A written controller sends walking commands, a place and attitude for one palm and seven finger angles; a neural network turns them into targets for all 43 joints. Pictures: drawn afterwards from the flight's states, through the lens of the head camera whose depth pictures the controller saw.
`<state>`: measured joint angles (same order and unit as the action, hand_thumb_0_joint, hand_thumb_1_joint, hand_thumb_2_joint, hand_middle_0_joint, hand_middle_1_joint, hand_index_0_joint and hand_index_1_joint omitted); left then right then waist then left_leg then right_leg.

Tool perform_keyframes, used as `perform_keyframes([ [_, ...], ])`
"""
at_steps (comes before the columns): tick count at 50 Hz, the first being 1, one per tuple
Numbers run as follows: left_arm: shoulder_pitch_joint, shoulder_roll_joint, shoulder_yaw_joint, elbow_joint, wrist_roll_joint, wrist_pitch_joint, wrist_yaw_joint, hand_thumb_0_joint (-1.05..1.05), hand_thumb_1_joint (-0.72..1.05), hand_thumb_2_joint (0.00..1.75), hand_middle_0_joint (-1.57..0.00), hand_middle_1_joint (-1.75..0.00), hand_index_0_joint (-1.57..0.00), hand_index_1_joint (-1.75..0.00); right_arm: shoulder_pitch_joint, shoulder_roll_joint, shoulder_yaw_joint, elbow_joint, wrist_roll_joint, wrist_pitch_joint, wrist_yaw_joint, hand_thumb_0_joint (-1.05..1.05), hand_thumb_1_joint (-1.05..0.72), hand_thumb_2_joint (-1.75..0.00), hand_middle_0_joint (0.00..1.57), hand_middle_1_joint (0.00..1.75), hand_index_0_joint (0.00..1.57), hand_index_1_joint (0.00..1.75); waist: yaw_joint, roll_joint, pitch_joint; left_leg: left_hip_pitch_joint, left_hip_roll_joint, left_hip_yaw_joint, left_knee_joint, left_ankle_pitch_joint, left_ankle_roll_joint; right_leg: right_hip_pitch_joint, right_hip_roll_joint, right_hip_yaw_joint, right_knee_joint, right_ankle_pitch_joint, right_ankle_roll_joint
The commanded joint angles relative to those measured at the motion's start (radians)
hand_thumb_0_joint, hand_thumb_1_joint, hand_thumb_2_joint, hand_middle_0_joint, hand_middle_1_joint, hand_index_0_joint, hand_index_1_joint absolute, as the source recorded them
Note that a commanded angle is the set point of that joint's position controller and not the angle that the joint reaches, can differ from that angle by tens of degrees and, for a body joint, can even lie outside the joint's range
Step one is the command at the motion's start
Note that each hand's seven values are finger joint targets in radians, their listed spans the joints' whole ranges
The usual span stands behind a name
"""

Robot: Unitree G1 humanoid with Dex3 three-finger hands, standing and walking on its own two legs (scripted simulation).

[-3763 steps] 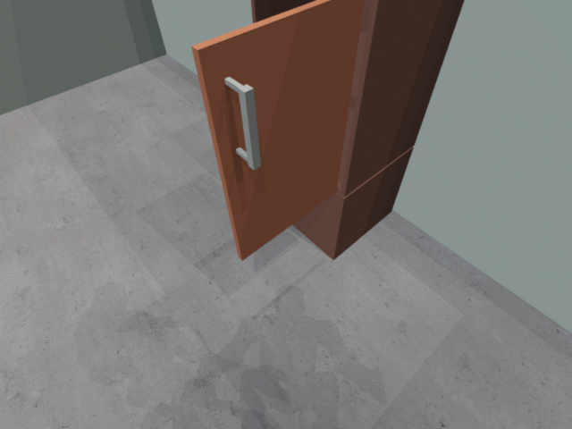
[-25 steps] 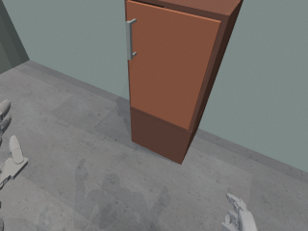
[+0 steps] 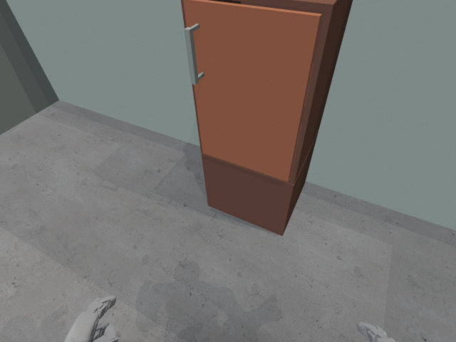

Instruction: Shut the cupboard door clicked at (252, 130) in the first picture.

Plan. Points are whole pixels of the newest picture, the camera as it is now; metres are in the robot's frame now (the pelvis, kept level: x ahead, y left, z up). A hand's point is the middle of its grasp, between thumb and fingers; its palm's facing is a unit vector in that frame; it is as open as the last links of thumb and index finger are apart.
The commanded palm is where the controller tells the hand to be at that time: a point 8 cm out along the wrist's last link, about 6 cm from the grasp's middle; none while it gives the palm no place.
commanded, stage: let the arm hang, fingers relaxed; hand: left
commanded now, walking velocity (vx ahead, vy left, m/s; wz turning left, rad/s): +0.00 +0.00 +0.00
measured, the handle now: (195, 55) +0.88 +0.13 +0.12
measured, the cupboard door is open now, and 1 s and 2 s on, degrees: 0 0 0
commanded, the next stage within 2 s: look to check the result in 0.90 s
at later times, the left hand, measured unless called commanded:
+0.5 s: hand out of the picture -0.07 +0.18 -0.16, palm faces +0.05 -0.97 -0.24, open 7.4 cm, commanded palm none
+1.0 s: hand out of the picture +0.02 +0.15 -0.16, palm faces +0.04 -0.98 -0.17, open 7.3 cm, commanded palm none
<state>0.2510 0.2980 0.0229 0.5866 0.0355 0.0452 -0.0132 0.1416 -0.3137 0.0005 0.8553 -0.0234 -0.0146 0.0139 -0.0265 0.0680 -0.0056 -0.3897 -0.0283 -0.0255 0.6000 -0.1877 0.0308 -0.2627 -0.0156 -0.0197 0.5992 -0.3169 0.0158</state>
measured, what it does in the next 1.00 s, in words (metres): stands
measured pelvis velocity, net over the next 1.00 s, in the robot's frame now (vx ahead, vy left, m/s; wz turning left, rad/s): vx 0.03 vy -0.02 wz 0.01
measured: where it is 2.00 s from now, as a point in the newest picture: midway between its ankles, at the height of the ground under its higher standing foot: outside the picture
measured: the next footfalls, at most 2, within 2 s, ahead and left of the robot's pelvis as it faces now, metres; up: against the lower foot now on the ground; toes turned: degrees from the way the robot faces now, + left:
none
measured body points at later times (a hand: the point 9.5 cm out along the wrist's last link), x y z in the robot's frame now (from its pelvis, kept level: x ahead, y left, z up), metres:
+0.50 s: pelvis +0.01 -0.02 +0.01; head +0.01 -0.02 +0.46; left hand -0.07 +0.23 -0.14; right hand -0.01 -0.24 -0.15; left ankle +0.08 +0.09 -0.73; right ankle +0.00 -0.14 -0.73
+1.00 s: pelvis +0.03 -0.02 +0.01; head +0.03 -0.02 +0.46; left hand +0.01 +0.20 -0.15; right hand +0.02 -0.24 -0.15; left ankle +0.08 +0.09 -0.73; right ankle +0.00 -0.14 -0.73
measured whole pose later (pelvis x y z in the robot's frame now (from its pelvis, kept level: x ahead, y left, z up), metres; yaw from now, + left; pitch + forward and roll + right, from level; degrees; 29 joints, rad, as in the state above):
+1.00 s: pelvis +0.03 -0.02 +0.01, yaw +1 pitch -2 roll -1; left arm 0.30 0.14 0.01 1.14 0.01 0.00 0.02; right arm 0.29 -0.14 0.00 1.12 -0.02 0.01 -0.03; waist -0.01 0.01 0.03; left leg -0.26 -0.02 -0.04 0.44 -0.15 0.01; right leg -0.13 0.00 -0.03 0.43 -0.27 0.00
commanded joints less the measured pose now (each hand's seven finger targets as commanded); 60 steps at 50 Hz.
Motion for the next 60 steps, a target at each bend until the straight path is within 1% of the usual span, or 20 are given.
perform_keyframes([
  [1, -0.063, 0.127, 0.025, 0.106, -0.006, -0.027, 0.022, 0.00, 0.90, 0.90, -0.20, -0.30, -0.20, -0.30, 0.072, -0.078, -0.031, -0.008, -0.007, 0.014, -0.015, 0.00, -0.90, -0.90, 0.20, 0.30, 0.20, 0.30, -0.015, -0.127, 0.027, 0.153, 0.062, -0.097, -0.054, -0.070, -0.011, -0.186, -0.125, 0.139, -0.223, -0.195, -0.116],
  [2, -0.044, 0.124, 0.023, 0.151, -0.007, -0.025, 0.022, 0.00, 0.90, 0.90, -0.20, -0.30, -0.20, -0.30, 0.079, -0.082, -0.029, 0.003, -0.007, 0.016, -0.017, 0.00, -0.90, -0.90, 0.20, 0.30, 0.20, 0.30, -0.008, -0.057, 0.033, 0.126, 0.080, -0.137, -0.121, -0.084, -0.003, -0.154, -0.090, 0.118, -0.193, -0.191, -0.098],
  [3, -0.019, 0.106, 0.022, 0.201, -0.010, -0.023, 0.022, 0.00, 0.90, 0.90, -0.20, -0.30, -0.20, -0.30, 0.078, -0.080, -0.026, 0.020, -0.009, 0.013, -0.020, 0.00, -0.90, -0.90, 0.20, 0.30, 0.20, 0.30, 0.004, 0.042, 0.037, 0.064, 0.108, -0.190, -0.217, -0.131, 0.008, -0.081, -0.055, 0.094, -0.151, -0.159, -0.075],
  [4, 0.027, 0.095, 0.022, 0.251, -0.013, -0.022, 0.022, 0.00, 0.90, 0.90, -0.20, -0.30, -0.20, -0.30, 0.067, -0.084, -0.025, 0.033, -0.008, 0.012, -0.024, 0.00, -0.90, -0.90, 0.20, 0.30, 0.20, 0.30, 0.029, 0.106, 0.031, 0.018, 0.130, -0.225, -0.286, -0.195, 0.020, -0.007, -0.034, 0.066, -0.121, -0.109, -0.058],
  [6, 0.095, 0.064, 0.026, 0.338, -0.013, -0.024, 0.022, 0.00, 0.90, 0.90, -0.20, -0.30, -0.20, -0.30, 0.071, -0.076, -0.027, 0.065, -0.005, 0.010, -0.033, 0.00, -0.90, -0.90, 0.20, 0.30, 0.20, 0.30, 0.051, 0.161, -0.002, -0.014, 0.136, -0.239, -0.349, -0.276, 0.026, 0.088, -0.023, 0.048, -0.109, -0.054, -0.052],
  [7, 0.118, 0.054, 0.029, 0.370, -0.012, -0.029, 0.022, 0.00, 0.90, 0.90, -0.20, -0.30, -0.20, -0.30, 0.078, -0.076, -0.031, 0.075, -0.002, 0.011, -0.039, 0.00, -0.90, -0.90, 0.20, 0.30, 0.20, 0.30, 0.058, 0.128, -0.001, -0.005, 0.136, -0.225, -0.344, -0.257, 0.029, 0.104, -0.023, 0.049, -0.137, -0.037, -0.056],
  [10, 0.146, 0.031, 0.021, 0.444, -0.016, -0.040, 0.023, 0.00, 0.90, 0.90, -0.20, -0.30, -0.20, -0.30, 0.129, -0.039, -0.031, 0.124, 0.004, 0.013, -0.044, 0.00, -0.90, -0.90, 0.20, 0.30, 0.20, 0.30, 0.043, 0.098, -0.005, 0.038, 0.107, -0.170, -0.308, -0.197, 0.011, 0.105, -0.049, 0.070, -0.208, -0.016, -0.064],
  [12, 0.146, 0.038, 0.022, 0.474, -0.018, -0.050, 0.025, 0.00, 0.90, 0.90, -0.20, -0.30, -0.20, -0.30, 0.161, -0.041, -0.036, 0.145, 0.009, 0.016, -0.046, 0.00, -0.90, -0.90, 0.20, 0.30, 0.20, 0.30, 0.030, -0.009, 0.018, 0.095, 0.095, -0.144, -0.262, -0.133, 0.005, 0.053, -0.064, 0.086, -0.259, -0.040, -0.075],
  [13, 0.141, 0.031, 0.019, 0.489, -0.019, -0.051, 0.027, 0.00, 0.90, 0.90, -0.20, -0.30, -0.20, -0.30, 0.176, -0.027, -0.036, 0.160, 0.010, 0.018, -0.046, 0.00, -0.90, -0.90, 0.20, 0.30, 0.20, 0.30, 0.021, -0.033, 0.035, 0.114, 0.090, -0.128, -0.243, -0.122, 0.002, 0.021, -0.080, 0.092, -0.284, -0.071, -0.078],
  [16, 0.141, 0.018, 0.016, 0.517, -0.020, -0.050, 0.032, 0.00, 0.90, 0.90, -0.20, -0.30, -0.20, -0.30, 0.215, -0.001, -0.038, 0.191, 0.008, 0.028, -0.048, 0.00, -0.90, -0.90, 0.20, 0.30, 0.20, 0.30, 0.006, -0.065, 0.076, 0.162, 0.084, -0.107, -0.212, -0.113, -0.002, -0.063, -0.087, 0.099, -0.320, -0.153, -0.083],
  [21, 0.162, -0.004, 0.013, 0.547, -0.020, -0.045, 0.037, 0.00, 0.90, 0.90, -0.20, -0.30, -0.20, -0.30, 0.238, 0.027, -0.034, 0.218, 0.007, 0.032, -0.049, 0.00, -0.90, -0.90, 0.20, 0.30, 0.20, 0.30, 0.007, -0.103, 0.112, 0.149, 0.089, -0.102, -0.217, -0.115, 0.001, -0.084, -0.080, 0.094, -0.315, -0.175, -0.080],
  [26, 0.180, -0.030, 0.009, 0.554, -0.019, -0.040, 0.041, 0.00, 0.90, 0.90, -0.20, -0.30, -0.20, -0.30, 0.233, 0.053, -0.026, 0.229, 0.005, 0.030, -0.048, 0.00, -0.90, -0.90, 0.20, 0.30, 0.20, 0.30, 0.018, -0.087, 0.145, 0.108, 0.093, -0.113, -0.252, -0.131, 0.005, -0.068, -0.068, 0.082, -0.289, -0.148, -0.068],
  [29, 0.182, -0.037, 0.009, 0.550, -0.020, -0.043, 0.043, 0.00, 0.90, 0.90, -0.20, -0.30, -0.20, -0.30, 0.226, 0.067, -0.023, 0.231, 0.006, 0.027, -0.048, 0.00, -0.90, -0.90, 0.20, 0.30, 0.20, 0.30, 0.022, -0.097, 0.129, 0.110, 0.087, -0.102, -0.242, -0.084, 0.002, -0.045, -0.073, 0.083, -0.288, -0.116, -0.067],
  [35, 0.156, -0.049, 0.011, 0.540, -0.022, -0.050, 0.046, 0.00, 0.90, 0.90, -0.20, -0.30, -0.20, -0.30, 0.215, 0.076, -0.017, 0.241, 0.005, 0.016, -0.049, 0.00, -0.90, -0.90, 0.20, 0.30, 0.20, 0.30, 0.024, -0.045, 0.105, 0.128, 0.096, -0.105, -0.249, 0.027, -0.001, 0.007, -0.071, 0.064, -0.263, 0.002, -0.059],
  [37, 0.158, -0.045, 0.013, 0.536, -0.022, -0.052, 0.047, 0.00, 0.90, 0.90, -0.20, -0.30, -0.20, -0.30, 0.208, 0.072, -0.017, 0.240, 0.008, 0.013, -0.050, 0.00, -0.90, -0.90, 0.20, 0.30, 0.20, 0.30, 0.030, -0.047, 0.092, 0.135, 0.100, -0.103, -0.246, 0.058, -0.001, 0.029, -0.069, 0.061, -0.263, 0.032, -0.058],
  [42, 0.145, -0.047, 0.015, 0.538, -0.022, -0.052, 0.047, 0.00, 0.90, 0.90, -0.20, -0.30, -0.20, -0.30, 0.204, 0.074, -0.017, 0.241, 0.008, 0.013, -0.052, 0.00, -0.90, -0.90, 0.20, 0.30, 0.20, 0.30, 0.029, -0.048, 0.098, 0.142, 0.096, -0.094, -0.243, 0.072, -0.005, 0.041, -0.071, 0.060, -0.275, 0.046, -0.057],
  [46, 0.131, -0.053, 0.013, 0.539, -0.024, -0.050, 0.045, 0.00, 0.90, 0.90, -0.20, -0.30, -0.20, -0.30, 0.201, 0.074, -0.017, 0.241, 0.006, 0.016, -0.053, 0.00, -0.90, -0.90, 0.20, 0.30, 0.20, 0.30, 0.022, -0.037, 0.102, 0.146, 0.094, -0.094, -0.248, 0.032, -0.009, 0.033, -0.074, 0.065, -0.288, 0.016, -0.059],
  [49, 0.135, -0.049, 0.014, 0.541, -0.024, -0.052, 0.045, 0.00, 0.90, 0.90, -0.20, -0.30, -0.20, -0.30, 0.202, 0.072, -0.019, 0.241, 0.008, 0.015, -0.052, 0.00, -0.90, -0.90, 0.20, 0.30, 0.20, 0.30, 0.022, -0.053, 0.079, 0.164, 0.097, -0.093, -0.242, 0.055, -0.007, 0.045, -0.076, 0.062, -0.286, 0.032, -0.059],
  [52, 0.139, -0.042, 0.013, 0.541, -0.024, -0.055, 0.046, 0.00, 0.90, 0.90, -0.20, -0.30, -0.20, -0.30, 0.195, 0.060, -0.020, 0.240, 0.011, 0.015, -0.053, 0.00, -0.90, -0.90, 0.20, 0.30, 0.20, 0.30, 0.024, -0.075, 0.086, 0.179, 0.099, -0.087, -0.232, 0.089, -0.006, 0.042, -0.075, 0.058, -0.291, 0.050, -0.059],
  [60, 0.143, -0.042, 0.009, 0.553, -0.026, -0.054, 0.046, 0.00, 0.90, 0.90, -0.20, -0.30, -0.20, -0.30, 0.186, 0.056, -0.016, 0.249, 0.011, 0.014, -0.055, 0.00, -0.90, -0.90, 0.20, 0.30, 0.20, 0.30, 0.021, -0.061, 0.071, 0.195, 0.103, -0.092, -0.239, 0.101, -0.004, 0.062, -0.076, 0.056, -0.290, 0.066, -0.055],
])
